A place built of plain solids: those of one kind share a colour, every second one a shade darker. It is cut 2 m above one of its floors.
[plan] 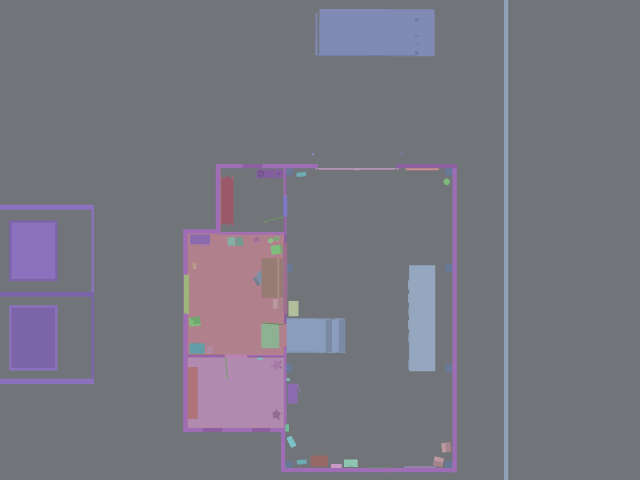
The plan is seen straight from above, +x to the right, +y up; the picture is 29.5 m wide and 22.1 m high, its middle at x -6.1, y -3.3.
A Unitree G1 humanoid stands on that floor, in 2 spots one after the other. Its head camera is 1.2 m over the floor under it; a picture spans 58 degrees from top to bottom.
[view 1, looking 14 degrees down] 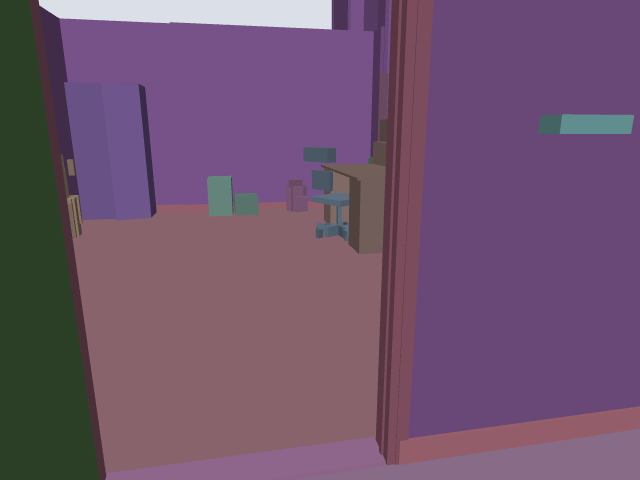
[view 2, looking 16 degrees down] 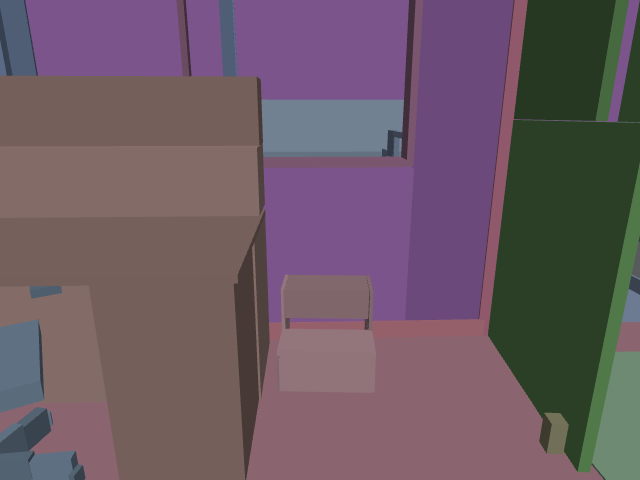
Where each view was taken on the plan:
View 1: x -9.95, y -10.00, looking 79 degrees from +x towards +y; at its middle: raised_floor_control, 4.96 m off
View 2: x -9.95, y -6.15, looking -2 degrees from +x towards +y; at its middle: wall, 2.28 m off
